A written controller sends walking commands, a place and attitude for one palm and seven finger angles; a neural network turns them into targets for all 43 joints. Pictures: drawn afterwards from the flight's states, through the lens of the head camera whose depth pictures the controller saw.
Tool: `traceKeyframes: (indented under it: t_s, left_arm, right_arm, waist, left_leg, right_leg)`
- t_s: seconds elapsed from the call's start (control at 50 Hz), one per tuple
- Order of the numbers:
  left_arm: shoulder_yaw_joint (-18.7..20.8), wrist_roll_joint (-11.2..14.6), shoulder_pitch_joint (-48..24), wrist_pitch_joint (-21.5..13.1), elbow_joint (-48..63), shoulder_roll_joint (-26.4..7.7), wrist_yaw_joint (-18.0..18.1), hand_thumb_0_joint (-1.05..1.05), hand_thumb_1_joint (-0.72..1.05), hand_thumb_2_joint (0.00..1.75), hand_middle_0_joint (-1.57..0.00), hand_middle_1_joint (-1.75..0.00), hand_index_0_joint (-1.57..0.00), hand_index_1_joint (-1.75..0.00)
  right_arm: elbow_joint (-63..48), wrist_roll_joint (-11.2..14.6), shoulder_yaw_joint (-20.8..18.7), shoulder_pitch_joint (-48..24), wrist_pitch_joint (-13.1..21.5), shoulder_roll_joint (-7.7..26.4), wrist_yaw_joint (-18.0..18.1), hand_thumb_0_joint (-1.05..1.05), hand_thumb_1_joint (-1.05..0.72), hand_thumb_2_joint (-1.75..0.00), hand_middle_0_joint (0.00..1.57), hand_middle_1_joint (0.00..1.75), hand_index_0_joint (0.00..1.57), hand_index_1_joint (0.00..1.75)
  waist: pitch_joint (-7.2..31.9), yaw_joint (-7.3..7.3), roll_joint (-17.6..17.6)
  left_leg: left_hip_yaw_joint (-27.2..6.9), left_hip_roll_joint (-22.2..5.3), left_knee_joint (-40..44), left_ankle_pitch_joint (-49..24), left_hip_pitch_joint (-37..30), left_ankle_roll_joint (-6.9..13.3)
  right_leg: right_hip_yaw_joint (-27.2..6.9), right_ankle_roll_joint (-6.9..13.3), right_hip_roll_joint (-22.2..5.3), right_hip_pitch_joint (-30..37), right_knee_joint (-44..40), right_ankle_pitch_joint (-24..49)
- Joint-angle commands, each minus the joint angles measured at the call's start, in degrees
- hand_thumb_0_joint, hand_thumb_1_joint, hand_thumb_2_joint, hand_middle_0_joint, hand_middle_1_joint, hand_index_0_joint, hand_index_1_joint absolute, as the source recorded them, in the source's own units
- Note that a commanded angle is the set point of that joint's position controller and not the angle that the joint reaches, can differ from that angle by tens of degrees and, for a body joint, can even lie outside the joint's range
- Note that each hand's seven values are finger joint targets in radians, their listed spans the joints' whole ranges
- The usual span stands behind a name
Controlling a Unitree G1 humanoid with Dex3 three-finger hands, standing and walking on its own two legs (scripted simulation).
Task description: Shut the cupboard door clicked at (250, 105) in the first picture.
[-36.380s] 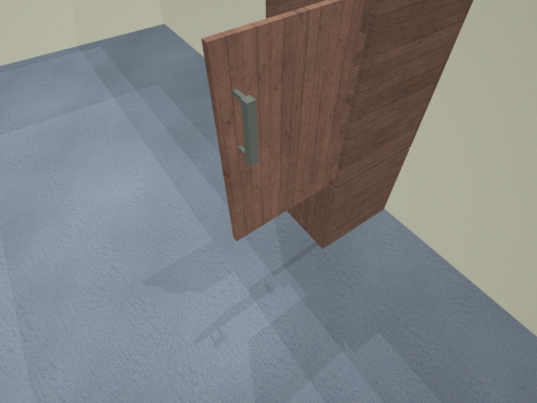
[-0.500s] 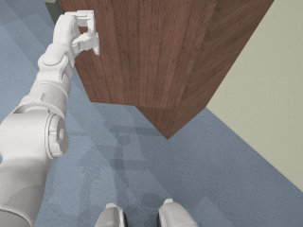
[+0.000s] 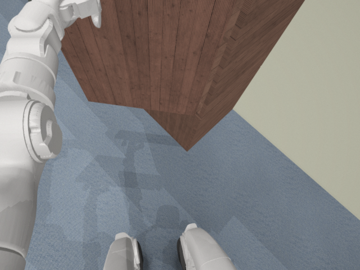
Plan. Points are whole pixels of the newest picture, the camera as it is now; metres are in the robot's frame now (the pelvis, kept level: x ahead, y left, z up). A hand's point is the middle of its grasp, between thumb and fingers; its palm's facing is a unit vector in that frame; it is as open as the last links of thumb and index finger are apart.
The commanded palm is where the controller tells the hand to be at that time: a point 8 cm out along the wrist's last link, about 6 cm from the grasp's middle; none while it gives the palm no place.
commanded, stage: push the door shut along its arc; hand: left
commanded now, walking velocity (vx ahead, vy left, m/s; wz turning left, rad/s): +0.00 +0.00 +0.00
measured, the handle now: out of the picture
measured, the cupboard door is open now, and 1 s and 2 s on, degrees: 40 30 30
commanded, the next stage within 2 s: pull the fist back off the door in 0.26 s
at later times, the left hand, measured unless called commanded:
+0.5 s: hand out of the picture +0.62 +0.04 +0.16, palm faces -0.06 -0.99 +0.12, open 3.0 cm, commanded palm +0.62 +0.05 +0.15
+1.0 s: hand (116, 4) +0.58 +0.02 +0.16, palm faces +0.02 -1.00 -0.01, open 3.1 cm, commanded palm +0.54 +0.06 +0.15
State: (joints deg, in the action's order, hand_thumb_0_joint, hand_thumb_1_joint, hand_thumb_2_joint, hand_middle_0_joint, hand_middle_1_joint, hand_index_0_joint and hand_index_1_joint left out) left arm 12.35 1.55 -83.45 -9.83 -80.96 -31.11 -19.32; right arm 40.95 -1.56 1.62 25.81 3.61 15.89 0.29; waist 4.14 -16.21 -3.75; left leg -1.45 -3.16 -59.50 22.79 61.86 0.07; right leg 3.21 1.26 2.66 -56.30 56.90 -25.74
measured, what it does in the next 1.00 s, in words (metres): stands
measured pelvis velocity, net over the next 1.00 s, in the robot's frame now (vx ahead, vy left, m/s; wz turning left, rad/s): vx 0.03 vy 0.00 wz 0.00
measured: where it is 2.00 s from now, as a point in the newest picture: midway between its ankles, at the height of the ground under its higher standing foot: outside the picture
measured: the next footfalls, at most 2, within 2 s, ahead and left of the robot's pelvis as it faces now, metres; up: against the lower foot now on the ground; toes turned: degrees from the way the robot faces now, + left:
none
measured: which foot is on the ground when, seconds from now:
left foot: down 0.00-1.00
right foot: down 0.00-1.00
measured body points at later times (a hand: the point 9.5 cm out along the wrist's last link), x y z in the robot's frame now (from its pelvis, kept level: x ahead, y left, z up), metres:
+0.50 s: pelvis +0.00 +0.01 -0.01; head +0.17 +0.03 +0.40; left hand +0.62 +0.09 +0.16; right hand -0.07 -0.24 -0.11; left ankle +0.04 +0.12 -0.66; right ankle +0.00 -0.11 -0.66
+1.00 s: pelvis +0.03 +0.00 +0.02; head +0.15 +0.00 +0.46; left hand +0.58 +0.07 +0.16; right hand -0.05 -0.24 -0.09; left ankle +0.04 +0.12 -0.66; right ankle +0.00 -0.11 -0.66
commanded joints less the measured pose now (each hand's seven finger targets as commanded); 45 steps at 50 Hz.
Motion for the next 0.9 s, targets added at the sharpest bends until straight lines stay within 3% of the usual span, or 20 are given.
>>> traceKeyframes:
  t_s: [0.0,0.22,0.32,0.34,0.36,0.38,0.4,0.46,0.48,0.52,0.54,0.56,0.6,0.66,0.7,0.74,0.78,0.82,0.88]
  left_arm:
    - [-0.40,1.16,-36.60,-3.30,13.27,-3.37,-0.34,0.00,0.90,0.90,-1.30,-1.50,-1.30,-1.50]
    - [-1.74,0.48,-40.12,-2.48,11.28,-2.69,-0.88,0.00,0.90,0.90,-1.30,-1.50,-1.30,-1.50]
    - [-3.93,0.62,-41.78,-2.16,11.98,0.88,-1.23,0.00,0.90,0.90,-1.30,-1.50,-1.30,-1.50]
    - [-3.47,0.54,-41.13,-1.56,11.27,0.11,-1.17,0.00,0.90,0.90,-1.30,-1.50,-1.30,-1.50]
    - [8.47,3.98,-42.66,0.02,11.41,-2.75,11.15,0.00,0.90,0.90,-1.30,-1.50,-1.30,-1.50]
    - [7.16,1.98,-40.11,0.74,9.69,-1.28,17.65,0.00,0.90,0.90,-1.30,-1.50,-1.30,-1.50]
    - [8.71,0.80,-40.28,0.52,9.71,-0.17,23.13,0.00,0.90,0.90,-1.30,-1.50,-1.30,-1.50]
    - [8.82,-7.41,-42.38,-2.87,12.33,1.16,36.81,0.00,0.90,0.90,-1.30,-1.50,-1.30,-1.50]
    - [8.02,-10.72,-42.56,-3.95,11.52,0.26,38.93,0.00,0.90,0.90,-1.30,-1.50,-1.30,-1.50]
    - [6.63,-14.71,-42.46,-5.42,10.60,-1.63,39.37,0.00,0.90,0.90,-1.30,-1.50,-1.30,-1.50]
    - [5.64,-15.49,-42.54,-5.78,11.37,-1.88,38.52,0.00,0.90,0.90,-1.30,-1.50,-1.30,-1.50]
    - [5.28,-15.39,-41.02,-5.51,11.16,-1.95,37.44,0.00,0.90,0.90,-1.30,-1.50,-1.30,-1.50]
    - [5.04,-13.34,-38.14,-4.51,11.54,-1.46,34.71,0.00,0.90,0.90,-1.30,-1.50,-1.30,-1.50]
    - [3.86,-9.23,-33.68,-3.04,13.74,2.66,31.98,0.00,0.90,0.90,-1.30,-1.50,-1.30,-1.50]
    - [4.02,-6.57,-31.56,-3.56,16.17,4.54,31.23,0.00,0.90,0.90,-1.30,-1.50,-1.30,-1.50]
    - [4.25,-4.82,-28.96,-5.20,18.26,6.01,31.39,0.00,0.90,0.90,-1.30,-1.50,-1.30,-1.50]
    - [5.48,-4.42,-26.51,-7.51,20.29,5.17,32.07,0.00,0.90,0.90,-1.30,-1.50,-1.30,-1.50]
    - [4.62,-4.85,-23.03,-9.88,21.87,6.75,32.56,0.00,0.90,0.90,-1.30,-1.50,-1.30,-1.50]
    - [1.82,-5.16,-16.26,-11.31,22.34,11.18,32.67,0.00,0.90,0.90,-1.30,-1.50,-1.30,-1.50]
  right_arm:
    - [0.18,-0.54,-4.24,13.82,0.96,10.85,0.80,0.00,-0.90,-0.90,0.20,0.30,0.20,0.30]
    - [1.66,-0.46,-3.96,13.41,2.20,11.00,1.38,0.00,-0.90,-0.90,0.20,0.30,0.20,0.30]
    - [2.55,-0.58,-4.13,13.18,2.89,10.91,1.61,0.00,-0.90,-0.90,0.20,0.30,0.20,0.30]
    - [2.77,-0.79,-4.01,13.15,2.74,10.99,1.61,0.00,-0.90,-0.90,0.20,0.30,0.20,0.30]
    - [0.14,-1.38,-2.85,15.85,3.19,8.98,0.55,0.00,-0.90,-0.90,0.20,0.30,0.20,0.30]
    - [-0.24,-1.97,-2.58,16.37,3.15,9.05,-0.56,0.00,-0.90,-0.90,0.20,0.30,0.20,0.30]
    - [0.04,-2.98,-2.96,17.24,3.15,9.10,-1.56,0.00,-0.90,-0.90,0.20,0.30,0.20,0.30]
    - [-0.43,-6.04,-3.55,18.13,2.46,8.84,-5.05,0.00,-0.90,-0.90,0.20,0.30,0.20,0.30]
    - [-0.17,-6.64,-3.91,18.60,2.10,9.02,-6.08,0.00,-0.90,-0.90,0.20,0.30,0.20,0.30]
    - [-0.58,-6.85,-4.38,19.41,1.14,9.58,-7.28,0.00,-0.90,-0.90,0.20,0.30,0.20,0.30]
    - [-0.89,-6.66,-4.66,19.50,0.58,9.57,-7.58,0.00,-0.90,-0.90,0.20,0.30,0.20,0.30]
    - [-1.34,-6.21,-4.91,19.66,0.00,9.72,-7.68,0.00,-0.90,-0.90,0.20,0.30,0.20,0.30]
    - [-2.30,-5.44,-4.90,19.70,-1.03,9.78,-7.42,0.00,-0.90,-0.90,0.20,0.30,0.20,0.30]
    - [-3.08,-4.29,-5.04,19.32,-1.99,9.35,-6.94,0.00,-0.90,-0.90,0.20,0.30,0.20,0.30]
    - [-3.49,-4.02,-5.16,19.28,-2.23,8.98,-6.51,0.00,-0.90,-0.90,0.20,0.30,0.20,0.30]
    - [-3.46,-3.88,-5.26,18.95,-2.10,8.62,-6.54,0.00,-0.90,-0.90,0.20,0.30,0.20,0.30]
    - [-3.19,-4.07,-5.48,19.06,-2.07,8.42,-6.64,0.00,-0.90,-0.90,0.20,0.30,0.20,0.30]
    - [-3.20,-3.99,-5.67,18.43,-1.95,8.00,-6.82,0.00,-0.90,-0.90,0.20,0.30,0.20,0.30]
    - [-3.31,-3.77,-6.33,17.44,-2.42,7.66,-7.35,0.00,-0.90,-0.90,0.20,0.30,0.20,0.30]
  waist:
    - [32.50,-5.58,-7.75]
    - [32.85,-7.16,-8.79]
    - [33.71,-8.10,-10.84]
    - [32.96,-8.04,-10.36]
    - [32.68,-6.63,-11.50]
    - [32.86,-6.47,-10.02]
    - [33.02,-7.33,-7.34]
    - [34.23,-6.83,-10.19]
    - [34.36,-7.37,-9.81]
    - [35.39,-7.44,-9.66]
    - [36.38,-7.03,-11.07]
    - [37.35,-6.55,-10.33]
    - [39.19,-5.07,-10.98]
    - [38.92,-3.77,-8.76]
    - [39.34,-3.02,-7.10]
    - [37.31,-2.08,-5.62]
    - [35.90,-1.18,-3.37]
    - [35.20,-0.09,-4.30]
    - [32.71,0.93,-2.79]
  left_leg:
    - [-3.41,1.83,1.68,-21.37,-34.20,3.19]
    - [-2.98,1.58,-0.08,-19.57,-33.20,3.37]
    - [-3.37,1.33,-0.52,-20.81,-36.45,3.36]
    - [-3.47,1.34,-0.29,-19.84,-35.54,3.23]
    - [-3.93,0.22,-0.04,-16.18,-29.17,2.43]
    - [-4.21,0.36,0.53,-13.87,-26.26,2.08]
    - [-5.11,0.21,0.73,-13.92,-26.11,2.26]
    - [-5.47,0.53,-0.87,-16.67,-26.44,1.49]
    - [-5.22,0.65,-1.28,-17.20,-26.08,1.44]
    - [-4.97,1.04,-1.08,-18.49,-26.11,1.58]
    - [-4.50,1.25,-0.79,-18.99,-26.94,1.55]
    - [-4.41,1.39,-0.18,-19.11,-27.74,1.59]
    - [-4.37,1.64,1.55,-20.39,-29.82,1.45]
    - [-3.91,1.51,4.01,-20.36,-32.61,1.27]
    - [-3.49,1.68,5.07,-21.56,-33.81,1.36]
    - [-2.72,1.81,6.30,-21.23,-33.81,1.28]
    - [-1.79,2.18,7.23,-21.48,-32.49,1.43]
    - [-1.26,2.35,7.67,-23.52,-34.10,1.23]
    - [-0.37,2.62,8.61,-25.07,-35.07,1.11]
  right_leg:
    - [-0.91,0.07,1.43,1.55,-7.92,18.67]
    - [-0.33,-0.09,1.58,-1.84,-6.61,16.60]
    - [0.48,0.03,1.86,-5.49,-5.85,15.90]
    - [0.61,0.10,1.83,-5.05,-6.30,15.22]
    - [-0.99,-0.43,1.05,-2.57,-7.63,14.21]
    - [-0.98,-0.70,0.92,-1.34,-6.66,12.78]
    - [-0.57,-1.12,0.85,-2.04,-6.28,12.60]
    - [-0.16,-1.14,0.34,-5.14,-4.28,13.39]
    - [-0.18,-1.23,0.37,-5.24,-3.95,13.55]
    - [-0.07,-0.97,0.51,-4.26,-3.92,14.26]
    - [-0.38,-0.74,0.47,-2.84,-4.25,15.12]
    - [-0.39,-0.56,0.58,-1.20,-4.74,15.66]
    - [-0.24,-0.24,0.83,1.98,-5.51,17.33]
    - [0.27,-0.36,1.20,5.38,-7.85,18.16]
    - [0.12,-0.44,1.33,7.94,-8.92,20.05]
    - [0.16,-0.61,1.48,9.75,-10.21,20.50]
    - [-0.17,-0.75,1.44,13.10,-10.90,22.59]
    - [-0.20,-0.64,1.32,13.77,-10.97,24.68]
    - [-0.17,-0.50,1.34,15.61,-11.61,27.18]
